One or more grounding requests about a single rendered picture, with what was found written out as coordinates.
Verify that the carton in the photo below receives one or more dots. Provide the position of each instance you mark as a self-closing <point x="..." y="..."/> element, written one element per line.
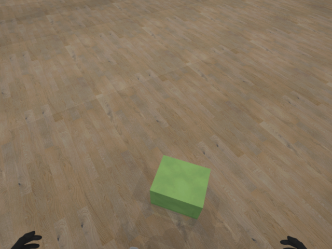
<point x="180" y="186"/>

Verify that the robot left hand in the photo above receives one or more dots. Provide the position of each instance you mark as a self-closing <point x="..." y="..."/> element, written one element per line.
<point x="28" y="237"/>

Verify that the robot right hand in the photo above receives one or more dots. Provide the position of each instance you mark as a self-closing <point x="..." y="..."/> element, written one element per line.
<point x="293" y="242"/>

